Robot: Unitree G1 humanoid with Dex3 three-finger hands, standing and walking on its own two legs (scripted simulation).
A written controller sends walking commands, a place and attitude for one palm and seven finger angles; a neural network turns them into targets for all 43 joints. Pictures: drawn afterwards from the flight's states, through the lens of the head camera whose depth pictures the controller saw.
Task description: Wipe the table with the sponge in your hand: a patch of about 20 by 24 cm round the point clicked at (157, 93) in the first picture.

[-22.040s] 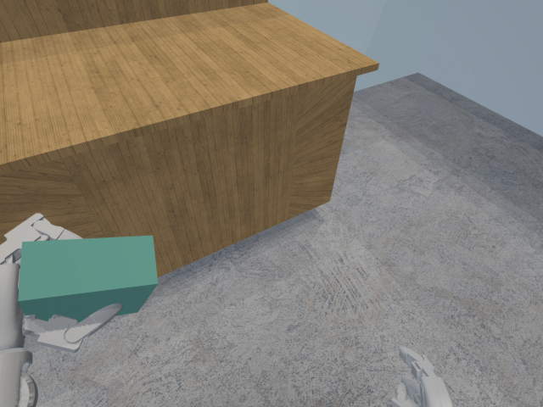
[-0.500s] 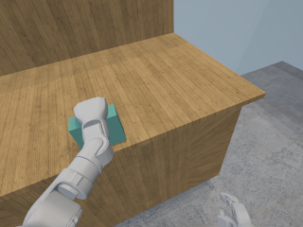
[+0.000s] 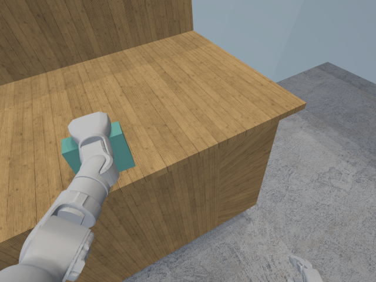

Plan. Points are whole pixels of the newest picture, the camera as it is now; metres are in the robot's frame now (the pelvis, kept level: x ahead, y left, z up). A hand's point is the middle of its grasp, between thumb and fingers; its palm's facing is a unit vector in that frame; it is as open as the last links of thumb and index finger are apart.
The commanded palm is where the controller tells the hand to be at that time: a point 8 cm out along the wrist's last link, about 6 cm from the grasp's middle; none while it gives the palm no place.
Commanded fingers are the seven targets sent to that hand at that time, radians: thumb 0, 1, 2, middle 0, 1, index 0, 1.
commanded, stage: wipe forward along the third lane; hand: left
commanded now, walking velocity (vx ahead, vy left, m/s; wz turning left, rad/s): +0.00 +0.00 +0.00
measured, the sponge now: (103, 158) +0.39 +0.24 +0.05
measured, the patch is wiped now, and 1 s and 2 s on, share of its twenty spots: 0.85 0.95 1.00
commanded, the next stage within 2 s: wipe back along the third lane in 1.18 s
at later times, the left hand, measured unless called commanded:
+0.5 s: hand (97, 131) +0.44 +0.26 +0.10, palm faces -0.08 +0.01 -1.00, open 9.6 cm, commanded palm +0.43 +0.27 +0.13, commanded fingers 0.00 0.10 1.30 -1.20 -1.60 -1.20 -1.60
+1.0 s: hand (89, 119) +0.49 +0.30 +0.10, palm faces -0.09 +0.00 -1.00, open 9.6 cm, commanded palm +0.48 +0.31 +0.13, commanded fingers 0.00 0.10 1.30 -1.20 -1.60 -1.20 -1.60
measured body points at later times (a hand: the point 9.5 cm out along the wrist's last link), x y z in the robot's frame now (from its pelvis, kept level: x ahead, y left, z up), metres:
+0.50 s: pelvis -0.01 +0.00 +0.00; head +0.03 -0.03 +0.44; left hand +0.44 +0.25 +0.15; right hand +0.05 -0.26 -0.15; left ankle -0.02 +0.13 -0.74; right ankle +0.01 -0.06 -0.74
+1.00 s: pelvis +0.00 +0.04 -0.01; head +0.07 +0.02 +0.44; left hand +0.49 +0.29 +0.15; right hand +0.03 -0.23 -0.14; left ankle -0.02 +0.13 -0.74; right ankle +0.01 -0.06 -0.74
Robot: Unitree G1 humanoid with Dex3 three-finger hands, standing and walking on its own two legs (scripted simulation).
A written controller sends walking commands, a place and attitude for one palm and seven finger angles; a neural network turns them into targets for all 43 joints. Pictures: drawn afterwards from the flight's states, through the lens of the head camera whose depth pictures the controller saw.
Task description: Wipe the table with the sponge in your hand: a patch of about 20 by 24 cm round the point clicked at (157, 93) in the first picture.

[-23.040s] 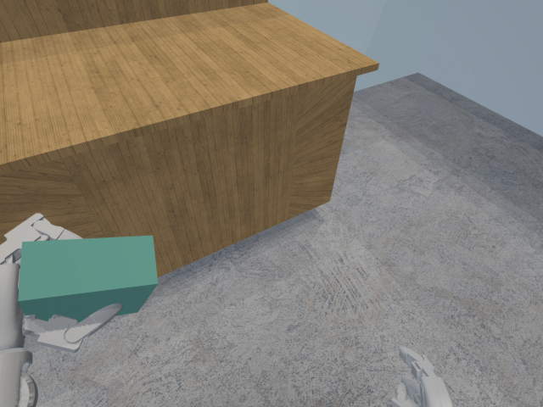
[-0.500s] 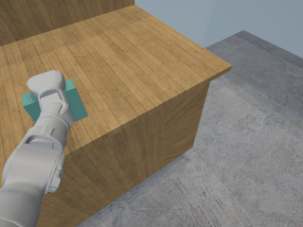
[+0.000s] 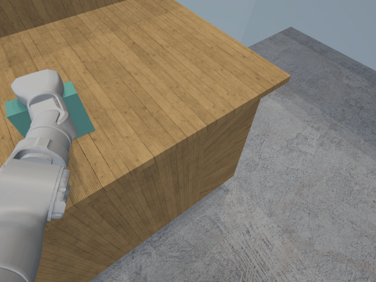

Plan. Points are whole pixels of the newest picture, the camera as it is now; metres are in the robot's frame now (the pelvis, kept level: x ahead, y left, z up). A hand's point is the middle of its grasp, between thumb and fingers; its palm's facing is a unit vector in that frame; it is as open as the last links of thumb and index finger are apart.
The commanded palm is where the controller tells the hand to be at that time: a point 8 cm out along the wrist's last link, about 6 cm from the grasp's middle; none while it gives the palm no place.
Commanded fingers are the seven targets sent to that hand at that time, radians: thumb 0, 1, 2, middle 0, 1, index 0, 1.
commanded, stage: wipe forward along the third lane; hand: left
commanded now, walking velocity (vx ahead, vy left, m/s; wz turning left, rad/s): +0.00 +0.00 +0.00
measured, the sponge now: (58, 123) +0.47 +0.28 +0.06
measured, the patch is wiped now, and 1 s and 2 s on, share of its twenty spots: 0.95 1.00 1.00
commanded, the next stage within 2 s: wipe back along the third lane in 0.18 s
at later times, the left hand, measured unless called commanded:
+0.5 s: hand (47, 101) +0.50 +0.30 +0.10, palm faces -0.07 +0.01 -1.00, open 9.6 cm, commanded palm +0.47 +0.29 +0.14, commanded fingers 0.00 0.10 1.30 -1.20 -1.60 -1.20 -1.60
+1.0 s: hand (50, 114) +0.46 +0.28 +0.10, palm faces -0.01 +0.01 -1.00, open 9.6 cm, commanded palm +0.43 +0.26 +0.14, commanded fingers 0.00 0.10 1.30 -1.20 -1.60 -1.20 -1.60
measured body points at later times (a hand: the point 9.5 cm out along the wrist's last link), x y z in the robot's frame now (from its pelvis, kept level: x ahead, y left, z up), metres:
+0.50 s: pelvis +0.02 +0.02 +0.00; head +0.09 +0.01 +0.44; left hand +0.50 +0.29 +0.15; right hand +0.02 -0.25 -0.14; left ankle -0.03 +0.10 -0.73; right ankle +0.01 -0.10 -0.73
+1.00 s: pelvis +0.04 +0.02 +0.00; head +0.06 +0.00 +0.45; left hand +0.46 +0.27 +0.16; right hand +0.18 -0.22 -0.13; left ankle -0.03 +0.10 -0.73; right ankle +0.01 -0.10 -0.73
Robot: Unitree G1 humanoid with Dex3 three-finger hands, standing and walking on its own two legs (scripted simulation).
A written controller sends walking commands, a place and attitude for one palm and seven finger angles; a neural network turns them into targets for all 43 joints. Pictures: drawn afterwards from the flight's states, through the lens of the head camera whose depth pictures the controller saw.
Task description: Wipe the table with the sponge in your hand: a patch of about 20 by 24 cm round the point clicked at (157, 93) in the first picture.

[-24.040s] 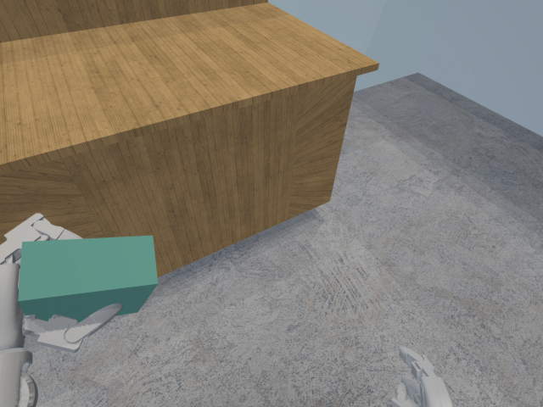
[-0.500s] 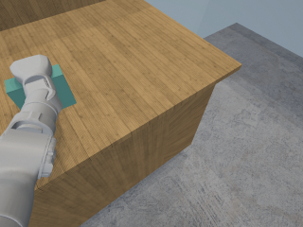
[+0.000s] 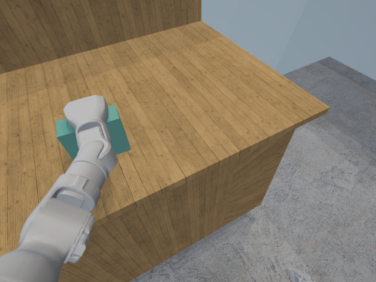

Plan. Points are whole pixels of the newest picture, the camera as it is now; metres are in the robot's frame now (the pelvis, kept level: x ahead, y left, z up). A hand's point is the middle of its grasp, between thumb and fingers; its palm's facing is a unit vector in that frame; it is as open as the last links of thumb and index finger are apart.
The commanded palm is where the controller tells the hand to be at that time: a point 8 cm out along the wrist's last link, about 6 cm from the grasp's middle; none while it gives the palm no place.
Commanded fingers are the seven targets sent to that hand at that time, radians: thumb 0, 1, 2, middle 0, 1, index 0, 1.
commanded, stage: wipe back along the third lane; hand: left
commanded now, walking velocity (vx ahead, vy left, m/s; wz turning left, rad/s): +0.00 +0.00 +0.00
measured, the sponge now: (98, 141) +0.42 +0.25 +0.06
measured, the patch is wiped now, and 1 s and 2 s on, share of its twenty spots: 1.00 1.00 1.00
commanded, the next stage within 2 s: slide back across to the middle lane in 0.90 s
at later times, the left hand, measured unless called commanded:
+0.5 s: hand (105, 144) +0.38 +0.21 +0.10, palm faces +0.01 +0.01 -1.00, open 9.6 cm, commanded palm +0.34 +0.19 +0.13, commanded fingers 0.00 0.10 1.30 -1.20 -1.60 -1.20 -1.60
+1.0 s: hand (115, 161) +0.34 +0.17 +0.10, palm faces +0.04 -0.01 -1.00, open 9.6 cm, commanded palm +0.30 +0.17 +0.13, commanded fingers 0.00 0.10 1.30 -1.20 -1.60 -1.20 -1.60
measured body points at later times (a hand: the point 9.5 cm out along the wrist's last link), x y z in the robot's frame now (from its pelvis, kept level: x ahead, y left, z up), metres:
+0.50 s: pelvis -0.01 -0.01 +0.00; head -0.01 -0.05 +0.45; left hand +0.38 +0.20 +0.15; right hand +0.17 -0.24 -0.13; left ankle -0.06 +0.08 -0.73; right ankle -0.03 -0.12 -0.73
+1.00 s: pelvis -0.03 -0.03 +0.00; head -0.05 -0.07 +0.45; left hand +0.33 +0.17 +0.15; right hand +0.18 -0.24 -0.10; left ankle -0.06 +0.08 -0.73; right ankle -0.03 -0.12 -0.73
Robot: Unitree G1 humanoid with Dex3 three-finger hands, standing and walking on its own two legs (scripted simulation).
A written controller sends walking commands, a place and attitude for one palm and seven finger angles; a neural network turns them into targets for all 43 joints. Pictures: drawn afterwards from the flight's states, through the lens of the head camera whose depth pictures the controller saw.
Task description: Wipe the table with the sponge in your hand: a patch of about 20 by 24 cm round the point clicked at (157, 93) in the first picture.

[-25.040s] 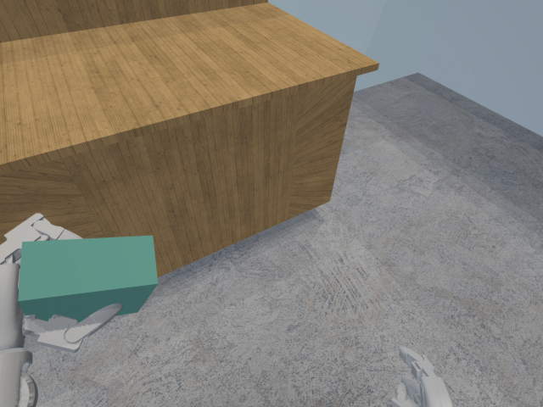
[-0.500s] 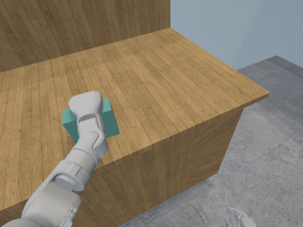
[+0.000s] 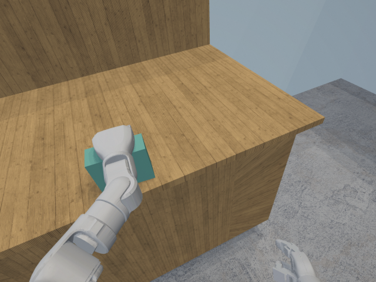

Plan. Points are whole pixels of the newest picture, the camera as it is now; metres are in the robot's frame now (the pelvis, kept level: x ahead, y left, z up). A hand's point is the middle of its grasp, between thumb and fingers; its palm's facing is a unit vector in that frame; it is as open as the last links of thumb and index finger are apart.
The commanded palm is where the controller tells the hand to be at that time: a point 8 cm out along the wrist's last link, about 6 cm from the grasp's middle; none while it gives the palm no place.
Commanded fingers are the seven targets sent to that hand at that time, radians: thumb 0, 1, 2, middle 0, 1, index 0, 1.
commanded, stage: slide back across to the middle lane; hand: left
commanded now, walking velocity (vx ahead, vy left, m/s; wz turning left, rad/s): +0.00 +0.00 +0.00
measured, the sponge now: (124, 168) +0.36 +0.21 +0.06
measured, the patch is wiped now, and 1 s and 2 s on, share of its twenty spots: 1.00 1.00 1.00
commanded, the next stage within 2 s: wipe forward along the middle lane in 0.64 s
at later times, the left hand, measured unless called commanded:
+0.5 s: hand (97, 169) +0.32 +0.24 +0.10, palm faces +0.05 -0.09 -0.99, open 9.6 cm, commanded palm +0.29 +0.25 +0.15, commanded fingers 0.00 0.10 1.30 -1.20 -1.60 -1.20 -1.60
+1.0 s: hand (85, 172) +0.32 +0.27 +0.10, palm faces -0.01 -0.01 -1.00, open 9.6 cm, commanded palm +0.30 +0.28 +0.14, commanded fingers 0.00 0.10 1.30 -1.20 -1.60 -1.20 -1.60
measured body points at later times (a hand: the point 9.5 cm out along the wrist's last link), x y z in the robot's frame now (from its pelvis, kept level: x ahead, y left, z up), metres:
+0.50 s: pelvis +0.00 -0.01 +0.00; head -0.03 -0.06 +0.45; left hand +0.31 +0.24 +0.16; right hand +0.23 -0.23 -0.09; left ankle -0.04 +0.11 -0.74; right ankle +0.00 -0.09 -0.74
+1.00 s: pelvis -0.02 -0.01 +0.00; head -0.04 -0.05 +0.45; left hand +0.31 +0.27 +0.15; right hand +0.18 -0.22 -0.11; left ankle -0.04 +0.11 -0.74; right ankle +0.00 -0.09 -0.74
